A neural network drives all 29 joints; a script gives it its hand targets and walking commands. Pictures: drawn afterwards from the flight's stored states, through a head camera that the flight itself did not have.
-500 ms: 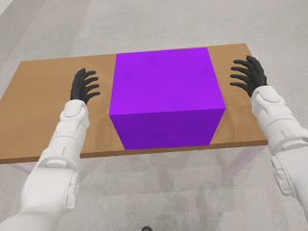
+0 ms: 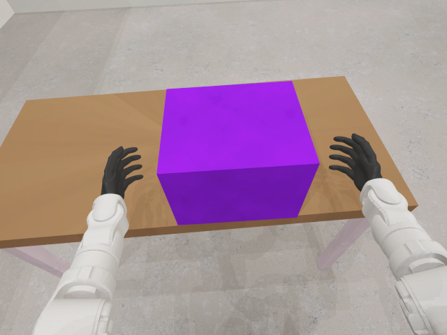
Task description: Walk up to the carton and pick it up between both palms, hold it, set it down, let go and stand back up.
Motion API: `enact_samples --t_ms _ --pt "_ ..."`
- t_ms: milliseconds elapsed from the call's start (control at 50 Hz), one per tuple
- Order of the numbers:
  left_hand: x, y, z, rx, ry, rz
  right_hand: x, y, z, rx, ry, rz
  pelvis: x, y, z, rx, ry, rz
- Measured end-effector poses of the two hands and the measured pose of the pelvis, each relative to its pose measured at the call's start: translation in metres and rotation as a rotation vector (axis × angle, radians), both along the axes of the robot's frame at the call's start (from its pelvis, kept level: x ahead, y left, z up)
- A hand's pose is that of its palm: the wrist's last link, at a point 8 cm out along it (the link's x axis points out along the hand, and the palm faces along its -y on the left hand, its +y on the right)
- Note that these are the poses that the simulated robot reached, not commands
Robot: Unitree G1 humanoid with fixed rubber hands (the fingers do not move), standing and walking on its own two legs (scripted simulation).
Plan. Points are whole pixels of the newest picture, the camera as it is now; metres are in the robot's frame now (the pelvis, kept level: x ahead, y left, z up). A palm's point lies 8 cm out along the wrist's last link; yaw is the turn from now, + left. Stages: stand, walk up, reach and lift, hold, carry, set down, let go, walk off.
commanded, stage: set down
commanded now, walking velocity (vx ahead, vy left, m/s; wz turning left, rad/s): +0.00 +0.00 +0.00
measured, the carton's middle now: (233, 154) +0.49 +0.03 -0.01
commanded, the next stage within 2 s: let go in 1.86 s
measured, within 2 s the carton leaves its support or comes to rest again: neither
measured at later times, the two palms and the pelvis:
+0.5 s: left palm (122, 230) +0.30 +0.24 -0.01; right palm (377, 229) +0.31 -0.24 -0.01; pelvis +0.01 +0.00 +0.00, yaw -1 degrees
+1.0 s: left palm (123, 255) +0.26 +0.24 -0.04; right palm (379, 268) +0.25 -0.23 -0.04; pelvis +0.02 +0.01 +0.00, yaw -2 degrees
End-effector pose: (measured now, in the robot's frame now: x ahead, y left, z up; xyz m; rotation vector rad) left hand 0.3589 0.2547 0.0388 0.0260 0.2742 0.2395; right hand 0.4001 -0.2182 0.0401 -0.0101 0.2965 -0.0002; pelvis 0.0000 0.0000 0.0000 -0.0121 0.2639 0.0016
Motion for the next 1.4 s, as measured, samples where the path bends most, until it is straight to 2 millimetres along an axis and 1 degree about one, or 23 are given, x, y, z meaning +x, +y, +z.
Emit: enact_samples --t_ms 120,240,420,520,740,860,1000,1080,1220,1400 --pt "-0.012 -0.001 -0.002 0.0 -0.008 -0.007 -0.021 -0.01 -0.006 -0.011 -0.005 -0.02 0.004 0.002 0.003 0.001 -0.042 0.001" --pt "-0.027 -0.004 -0.017 -0.01 0.005 0.001 -0.044 -0.019 -0.015 -0.026 0.012 -0.022 0.006 0.002 0.004 0.006 -0.073 -0.003" --pt "-0.051 -0.013 -0.045 -0.016 0.025 0.014 -0.073 -0.017 -0.041 -0.018 0.031 -0.009 0.007 0.004 0.001 0.009 -0.089 -0.01" --pt "-0.062 -0.013 -0.052 -0.006 0.021 0.016 -0.088 -0.018 -0.052 -0.018 0.024 -0.017 0.009 0.005 0.0 0.008 -0.097 -0.013" --pt "-0.086 -0.013 -0.068 0.001 0.047 0.015 -0.125 -0.028 -0.07 -0.037 0.048 -0.03 0.01 0.007 -0.003 0.013 -0.127 -0.023" --pt "-0.093 -0.016 -0.079 -0.016 0.112 0.006 -0.137 -0.024 -0.077 -0.042 0.1 -0.017 0.01 0.006 -0.001 0.02 -0.143 -0.034" --pt "-0.098 -0.016 -0.078 -0.004 0.146 -0.023 -0.146 -0.015 -0.079 -0.05 0.13 -0.021 0.017 0.007 0.003 0.017 -0.18 -0.039" --pt "-0.106 -0.013 -0.079 0.006 0.185 -0.031 -0.157 -0.012 -0.083 -0.059 0.162 -0.028 0.022 0.008 0.006 0.015 -0.207 -0.04" --pt "-0.124 -0.011 -0.087 0.014 0.272 -0.043 -0.176 -0.007 -0.09 -0.075 0.224 -0.035 0.027 0.009 0.01 0.013 -0.243 -0.042" --pt "-0.138 -0.013 -0.094 0.026 0.348 -0.075 -0.191 -0.001 -0.094 -0.098 0.279 -0.042 0.031 0.01 0.013 0.01 -0.273 -0.044"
